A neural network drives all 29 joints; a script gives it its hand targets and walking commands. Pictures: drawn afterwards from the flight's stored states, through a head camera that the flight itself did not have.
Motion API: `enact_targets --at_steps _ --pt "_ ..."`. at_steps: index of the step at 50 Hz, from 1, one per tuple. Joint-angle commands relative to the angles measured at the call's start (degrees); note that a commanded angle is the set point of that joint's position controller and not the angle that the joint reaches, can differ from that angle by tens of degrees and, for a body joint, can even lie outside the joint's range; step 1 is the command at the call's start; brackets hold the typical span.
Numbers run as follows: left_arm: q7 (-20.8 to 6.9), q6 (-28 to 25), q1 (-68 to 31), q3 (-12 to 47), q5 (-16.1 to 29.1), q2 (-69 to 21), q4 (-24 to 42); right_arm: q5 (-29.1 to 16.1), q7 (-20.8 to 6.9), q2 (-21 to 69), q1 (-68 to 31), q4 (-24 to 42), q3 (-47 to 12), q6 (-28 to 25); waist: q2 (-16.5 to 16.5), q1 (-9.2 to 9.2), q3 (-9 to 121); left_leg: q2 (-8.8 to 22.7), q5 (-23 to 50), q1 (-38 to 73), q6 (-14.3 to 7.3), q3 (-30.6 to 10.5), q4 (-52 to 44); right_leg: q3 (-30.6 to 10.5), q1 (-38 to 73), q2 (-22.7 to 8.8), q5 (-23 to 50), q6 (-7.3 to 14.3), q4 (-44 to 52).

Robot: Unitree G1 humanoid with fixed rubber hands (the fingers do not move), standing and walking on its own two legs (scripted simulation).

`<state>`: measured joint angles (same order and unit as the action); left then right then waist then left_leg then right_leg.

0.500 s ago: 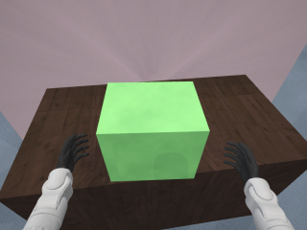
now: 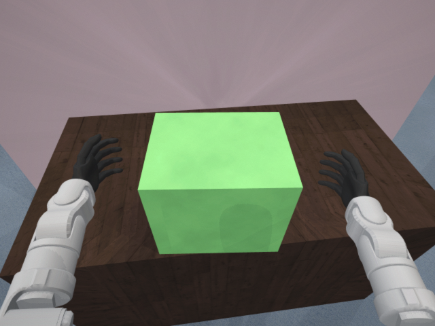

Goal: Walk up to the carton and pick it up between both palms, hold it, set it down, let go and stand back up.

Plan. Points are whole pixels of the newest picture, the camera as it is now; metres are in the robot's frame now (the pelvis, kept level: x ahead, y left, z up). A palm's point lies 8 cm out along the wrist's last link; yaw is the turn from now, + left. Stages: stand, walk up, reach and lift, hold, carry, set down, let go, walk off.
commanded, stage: reach and lift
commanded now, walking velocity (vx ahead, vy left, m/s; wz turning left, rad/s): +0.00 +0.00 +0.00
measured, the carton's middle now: (218, 184) +0.44 +0.03 -0.01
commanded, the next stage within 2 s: none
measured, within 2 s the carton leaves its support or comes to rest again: neither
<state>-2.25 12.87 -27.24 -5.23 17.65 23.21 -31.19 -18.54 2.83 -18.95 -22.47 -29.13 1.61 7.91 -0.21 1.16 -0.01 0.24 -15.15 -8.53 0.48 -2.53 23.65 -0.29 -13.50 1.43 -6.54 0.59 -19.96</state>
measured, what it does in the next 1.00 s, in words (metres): stands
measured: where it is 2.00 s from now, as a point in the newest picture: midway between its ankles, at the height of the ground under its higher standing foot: outside the picture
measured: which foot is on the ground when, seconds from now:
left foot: down 0.00-1.00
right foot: down 0.00-1.00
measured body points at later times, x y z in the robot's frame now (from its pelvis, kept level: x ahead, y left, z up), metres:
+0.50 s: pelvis +0.01 +0.00 +0.00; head +0.03 +0.02 +0.45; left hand +0.43 +0.26 +0.16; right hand +0.43 -0.23 +0.14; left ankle -0.03 +0.12 -0.74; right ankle +0.04 -0.11 -0.74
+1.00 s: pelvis +0.00 +0.00 +0.00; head +0.05 +0.02 +0.44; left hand +0.46 +0.26 +0.14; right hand +0.46 -0.22 +0.13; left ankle -0.03 +0.12 -0.74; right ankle +0.04 -0.11 -0.74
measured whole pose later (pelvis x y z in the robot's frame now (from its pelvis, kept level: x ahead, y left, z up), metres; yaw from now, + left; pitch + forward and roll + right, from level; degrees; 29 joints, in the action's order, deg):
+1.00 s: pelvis +0.00 +0.00 +0.00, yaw +2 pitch +9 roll -1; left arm -1.7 11.3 -56.2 1.4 17.5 26.6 -59.4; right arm -21.6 0.8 -23.3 -51.7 -57.1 -1.9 9.6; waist 0.5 -0.4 4.7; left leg -0.1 -14.9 -20.5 0.5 -4.3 26.1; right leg 1.4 -23.7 1.0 -5.6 0.4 -19.9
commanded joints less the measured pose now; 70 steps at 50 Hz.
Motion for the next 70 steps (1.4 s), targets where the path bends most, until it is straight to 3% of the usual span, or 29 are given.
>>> enact_targets --at_steps 1,3,7,10,12,14,18,20,22,23,24,25,28,31,34,36,38,39,41,42,47,51,54,56,57,60,64,68,70 --pt "0.1 2.7 -24.4 -3.9 -1.3 11.1 10.7 -1.0 -0.2 -11.4 -23.3 7.0 3.5 0.8 -2.1 -0.39 19.9 -1.1 19.3 -7.3 2.0 3.5 -4.3 -0.5 22.8 0.3 9.9 1.0 -0.1" --pt "0.4 4.1 -24.2 -3.9 -0.9 11.2 11.1 -0.9 -0.7 -12.1 -25.2 9.0 3.7 1.5 -0.6 -0.49 21.3 -0.8 17.8 -8.0 1.5 3.7 -4.8 -0.1 23.5 0.6 9.8 0.7 -0.5" --pt "1.1 5.8 -29.8 -4.1 -1.3 12.5 14.0 -1.3 -0.9 -13.9 -29.7 10.4 5.5 2.3 -2.6 -1.21 27.3 -1.2 23.0 -7.4 2.5 4.2 -3.0 0.1 23.8 0.8 14.8 0.7 -1.6" --pt "1.4 6.6 -34.1 -3.9 -0.4 13.7 11.7 -1.6 -1.7 -14.1 -32.3 8.6 5.4 3.5 -2.3 -0.88 26.9 -1.2 19.3 -9.0 1.9 4.1 -3.3 0.0 22.9 0.1 12.9 0.8 -1.2" --pt "1.3 7.1 -32.8 -2.9 -0.4 12.6 6.9 -2.7 -2.2 -14.2 -32.3 3.5 3.6 4.9 -1.6 -1.11 25.4 -1.0 19.8 -9.4 1.8 3.6 -3.9 0.2 23.0 0.2 13.6 0.9 -0.9" --pt "1.2 7.9 -33.7 -3.4 -1.1 13.1 4.4 -2.9 -2.2 -15.4 -33.6 1.3 3.4 5.8 -0.5 -0.98 26.2 -1.1 21.3 -9.0 1.7 3.7 -3.5 -0.2 22.7 0.4 15.4 0.6 -1.1" --pt "1.8 9.3 -39.5 -2.4 -1.3 13.7 7.3 -4.5 -2.2 -17.9 -38.7 0.1 3.7 5.4 -3.5 -1.17 30.4 -0.7 27.4 -5.2 3.4 3.2 -2.0 0.8 21.5 1.3 17.6 1.1 -1.1" --pt "1.8 9.5 -40.4 -2.8 -1.0 14.2 8.1 -4.6 -2.5 -17.9 -40.6 2.5 3.0 4.7 -1.6 -0.91 33.3 -1.2 30.0 -4.1 3.2 3.4 -1.2 1.0 22.4 1.6 20.5 0.6 -1.3" --pt "1.4 10.5 -38.4 -2.6 -1.2 13.7 3.3 -4.7 -2.5 -17.8 -40.2 -0.4 2.3 5.2 -0.1 -1.11 31.0 -1.8 28.8 -6.1 2.7 3.7 -1.6 0.8 23.4 1.1 22.6 0.2 -1.1" --pt "1.3 10.4 -41.4 -3.0 -1.4 14.8 5.4 -4.9 -2.4 -18.0 -42.3 0.8 2.4 5.3 -0.7 -1.06 31.6 -1.7 27.5 -7.1 2.6 3.7 -1.8 0.7 24.0 0.8 22.6 0.0 -1.6" --pt "1.4 10.0 -45.1 -2.9 -1.6 16.3 1.9 -4.1 -2.4 -18.0 -44.8 -2.5 2.7 5.8 -0.6 -0.95 29.9 -1.9 23.7 -10.1 2.5 3.9 -2.4 0.5 23.2 0.5 19.4 0.1 -1.4" --pt "1.7 9.4 -46.6 -2.0 -0.2 15.4 2.9 -4.4 -2.5 -18.2 -46.3 -2.1 2.2 5.9 -0.4 -1.57 30.8 -1.4 22.8 -10.6 2.0 3.3 -2.7 0.5 23.1 0.5 18.8 0.2 -1.9" --pt "2.5 8.6 -51.6 0.0 0.8 16.2 -2.2 -3.8 -3.0 -19.2 -51.7 -5.1 3.1 6.6 -1.4 -1.45 32.0 -1.1 19.1 -11.7 1.9 3.1 -3.0 0.9 20.9 0.6 15.2 0.4 -2.2" --pt "2.6 8.0 -51.1 1.0 1.2 15.0 -3.9 -4.6 -3.0 -18.5 -52.8 -5.3 1.5 6.2 -1.3 -0.83 37.7 -1.6 25.7 -10.3 2.5 3.3 -0.9 0.8 23.3 0.8 22.5 0.3 -3.4" --pt "2.2 8.0 -54.0 1.6 1.4 16.0 -5.0 -5.3 -2.9 -20.0 -54.2 -8.5 0.8 6.0 -1.4 -1.54 41.9 -1.6 31.4 -7.4 3.5 3.3 0.7 1.3 22.3 1.1 26.1 0.1 -3.9" --pt "2.1 8.3 -53.9 1.0 0.2 15.8 -6.6 -5.4 -2.5 -20.2 -54.9 -10.8 0.3 6.3 -2.0 -0.70 39.9 -2.0 30.8 -8.3 3.6 3.2 0.2 1.4 22.7 1.1 26.3 0.2 -3.5" --pt "1.4 8.3 -53.5 2.0 0.4 14.9 -11.4 -5.4 -2.3 -19.4 -54.8 -15.7 -0.1 6.3 -1.6 -1.78 34.7 -1.7 29.1 -9.7 3.2 2.8 -0.3 1.5 21.6 1.2 23.8 0.2 -2.8" --pt "1.1 7.8 -53.7 1.8 0.0 15.1 -12.9 -4.9 -2.2 -19.0 -55.8 -16.6 0.1 6.0 -0.6 -1.46 33.0 -1.4 26.9 -11.0 2.9 2.9 -0.6 1.3 21.3 0.9 22.3 -0.2 -2.7" --pt "1.0 6.0 -53.0 3.7 -0.4 13.7 -14.5 -5.3 -2.4 -16.7 -54.0 -20.2 -0.8 5.5 -2.2 -2.09 31.2 -1.2 24.5 -11.3 2.7 2.8 -0.9 1.4 19.7 0.9 18.9 0.5 -2.7" --pt "1.3 4.8 -54.8 3.6 0.1 14.6 -12.5 -4.6 -2.4 -17.7 -55.0 -18.3 0.0 4.7 -2.8 -1.69 34.3 -1.3 24.1 -10.4 3.0 2.9 -1.0 2.0 19.7 1.0 18.7 0.3 -2.9" --pt "0.2 -5.0 -49.9 5.3 -0.1 11.3 -23.0 -2.7 -2.0 -12.4 -51.0 -21.8 -2.2 -1.1 -1.7 -1.26 34.5 -1.5 24.5 -13.7 2.2 2.4 0.4 1.6 19.5 0.2 18.3 0.2 -4.1" --pt "0.3 -13.2 -49.7 5.3 -1.0 10.4 -22.6 -1.2 -0.8 -12.3 -48.3 -21.7 -0.7 -7.9 -3.8 -2.48 39.6 -1.5 29.7 -12.3 3.7 2.4 2.5 2.4 18.1 0.4 22.0 0.0 -5.6" --pt "1.3 -17.9 -52.6 6.8 0.0 9.5 -23.0 -0.3 -0.5 -13.1 -49.5 -22.2 1.0 -12.3 -6.4 -3.00 42.2 -0.8 31.4 -10.1 5.6 2.4 5.2 3.7 10.4 1.1 18.0 0.5 -6.0" --pt "1.3 -20.4 -53.0 7.9 1.3 8.9 -29.8 0.5 -0.7 -12.2 -50.7 -25.7 0.1 -13.9 -4.8 -2.77 39.3 -0.9 25.5 -13.1 4.9 2.7 5.1 3.9 7.5 0.8 12.0 0.3 -6.3" --pt "1.7 -22.2 -55.0 8.6 2.3 9.8 -28.6 0.1 -0.8 -12.7 -52.6 -23.5 0.1 -15.1 -5.3 -1.84 42.1 -0.6 24.2 -15.0 4.7 2.3 5.7 3.6 7.4 0.4 11.8 0.5 -7.4" --pt "2.9 -26.3 -58.3 10.2 5.5 10.3 -31.5 -0.8 -0.7 -13.0 -56.6 -20.9 -0.8 -18.2 -2.0 -2.04 50.1 -0.7 26.0 -18.2 4.2 2.9 8.6 3.9 6.9 0.3 16.8 -0.3 -11.3" --pt "1.6 -28.5 -55.3 11.5 5.8 9.9 -42.8 -3.3 -0.6 -11.2 -54.1 -31.7 -5.8 -19.0 0.6 -2.38 47.9 -1.4 23.0 -26.4 3.5 3.3 10.0 2.8 8.7 -0.7 20.2 -1.2 -14.9" --pt "0.1 -30.9 -53.8 14.2 7.3 9.1 -54.4 -6.9 -1.0 -10.1 -54.5 -41.8 -10.3 -20.5 1.8 -1.59 41.6 -1.5 15.1 -32.8 2.5 3.5 9.9 2.4 4.9 -1.2 11.4 -1.3 -16.4" --pt "-0.1 -32.1 -54.8 16.7 8.9 8.8 -56.2 -8.2 -1.5 -9.7 -54.4 -44.6 -11.2 -21.1 1.6 -1.37 40.6 -1.4 12.8 -34.8 2.1 3.6 10.3 2.1 2.8 -1.5 8.4 -1.1 -17.2"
